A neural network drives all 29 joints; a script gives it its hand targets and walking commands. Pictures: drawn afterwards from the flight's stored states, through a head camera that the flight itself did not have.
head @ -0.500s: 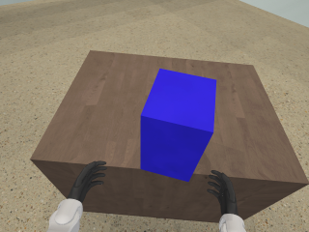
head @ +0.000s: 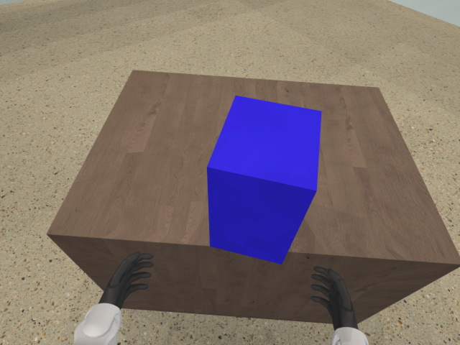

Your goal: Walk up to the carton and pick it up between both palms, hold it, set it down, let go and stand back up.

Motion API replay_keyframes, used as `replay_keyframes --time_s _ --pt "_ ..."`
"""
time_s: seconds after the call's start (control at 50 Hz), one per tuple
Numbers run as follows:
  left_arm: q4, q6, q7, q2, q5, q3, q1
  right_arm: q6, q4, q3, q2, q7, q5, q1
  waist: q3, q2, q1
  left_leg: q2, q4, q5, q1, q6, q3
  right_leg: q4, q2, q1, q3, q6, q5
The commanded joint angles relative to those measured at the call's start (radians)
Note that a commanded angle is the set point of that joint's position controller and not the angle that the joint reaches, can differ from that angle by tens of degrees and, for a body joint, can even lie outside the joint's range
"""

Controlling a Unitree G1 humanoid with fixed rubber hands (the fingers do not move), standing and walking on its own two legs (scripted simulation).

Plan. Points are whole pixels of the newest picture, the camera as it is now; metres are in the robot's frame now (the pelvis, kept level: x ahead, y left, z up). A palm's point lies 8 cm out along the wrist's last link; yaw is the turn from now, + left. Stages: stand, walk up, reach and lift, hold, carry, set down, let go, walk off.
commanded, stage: set down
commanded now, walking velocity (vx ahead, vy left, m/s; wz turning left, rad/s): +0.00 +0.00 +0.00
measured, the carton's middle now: (260, 185) +0.42 -0.05 +0.01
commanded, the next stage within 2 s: let go in 0.32 s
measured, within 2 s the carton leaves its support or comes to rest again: neither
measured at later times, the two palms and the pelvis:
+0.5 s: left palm (108, 313) +0.19 +0.22 -0.07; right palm (359, 332) +0.17 -0.22 -0.07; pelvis +0.01 +0.00 +0.00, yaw +0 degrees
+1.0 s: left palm out of the picture +0.12 +0.23 -0.10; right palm out of the picture +0.11 -0.25 -0.12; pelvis +0.01 -0.01 -0.01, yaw +0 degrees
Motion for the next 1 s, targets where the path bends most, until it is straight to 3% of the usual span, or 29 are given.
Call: replay_keyframes --time_s 0.0,0.3,0.4,0.42,0.44,0.64,0.78,0.8,0.82,0.86,0.92,0.98 --pt "-0.103 -0.012 0.010 0.087 0.014 0.032 -0.082 -0.028 -0.076 -0.017 -0.068 0.009 -0.010 -0.066 -0.170 0.051 -0.001 0.039 -0.111 0.182 -0.050 -0.088 -0.035 -0.063 -0.052 0.091 0.057 -0.013 0.195" --pt "-0.092 0.061 0.036 0.080 0.055 0.064 -0.045 -0.022 0.013 -0.063 -0.136 0.066 -0.038 -0.057 -0.188 0.036 -0.005 0.043 -0.109 0.282 0.026 -0.085 -0.027 -0.078 -0.035 0.057 0.033 -0.015 0.189" --pt "-0.105 0.089 0.045 0.079 0.060 0.071 -0.033 -0.007 0.001 -0.070 -0.145 0.081 -0.045 -0.059 -0.166 0.024 -0.003 0.041 -0.117 0.281 0.041 -0.077 -0.019 -0.099 -0.037 0.038 0.030 -0.017 0.171" --pt "-0.067 0.109 0.045 0.069 0.070 0.067 -0.037 0.009 0.045 -0.074 -0.162 0.087 -0.051 -0.071 -0.137 0.033 -0.007 0.042 -0.126 0.259 0.038 -0.077 -0.018 -0.104 -0.035 0.026 0.031 -0.017 0.149" --pt "-0.121 0.105 0.046 0.077 0.061 0.073 -0.036 0.006 -0.007 -0.076 -0.148 0.087 -0.047 -0.055 -0.159 0.023 -0.002 0.041 -0.123 0.262 0.043 -0.072 -0.013 -0.101 -0.039 0.028 0.029 -0.013 0.159" --pt "-0.117 0.156 0.057 0.074 0.074 0.074 -0.009 0.053 0.012 -0.078 -0.174 0.108 -0.049 -0.048 -0.143 0.019 0.018 0.040 -0.137 0.264 0.075 -0.063 0.001 -0.113 -0.046 0.006 0.047 -0.009 0.192" --pt "-0.111 0.181 0.060 0.083 0.071 0.080 0.007 0.071 0.026 -0.089 -0.199 0.111 -0.049 -0.035 -0.135 0.015 0.011 0.032 -0.135 0.267 0.094 -0.059 0.003 -0.120 -0.051 -0.017 0.050 -0.005 0.210" --pt "-0.005 0.129 0.051 0.082 0.132 0.112 0.168 0.200 0.080 -0.075 -0.238 0.104 -0.090 0.057 -0.124 0.171 0.046 0.121 -0.105 0.436 -0.057 0.015 -0.121 -0.029 -0.110 -0.035 0.103 -0.006 0.209" --pt "0.014 0.111 0.044 0.101 0.128 0.111 0.197 0.258 0.066 -0.089 -0.223 0.101 -0.088 0.071 -0.173 0.136 0.037 0.130 -0.084 0.436 -0.038 0.044 -0.123 -0.011 -0.115 -0.012 0.096 -0.012 0.198" --pt "0.017 0.094 0.031 0.082 0.120 0.107 0.150 0.296 0.047 -0.090 -0.230 0.106 -0.085 0.076 -0.186 0.048 0.036 0.125 -0.075 0.338 -0.069 0.064 -0.127 0.017 -0.101 -0.052 0.102 -0.018 0.197" --pt "0.049 0.085 0.034 0.078 0.107 0.101 0.168 0.300 0.042 -0.087 -0.225 0.107 -0.093 0.069 -0.166 -0.012 0.041 0.089 -0.061 0.090 -0.111 0.061 -0.126 0.004 -0.122 -0.117 0.129 -0.041 0.202" --pt "0.073 0.079 0.042 0.091 0.099 0.107 0.169 0.299 0.057 -0.084 -0.227 0.104 -0.094 0.113 -0.156 -0.048 0.024 0.064 -0.033 0.056 -0.098 0.056 -0.111 -0.033 -0.149 -0.177 0.175 -0.069 0.179"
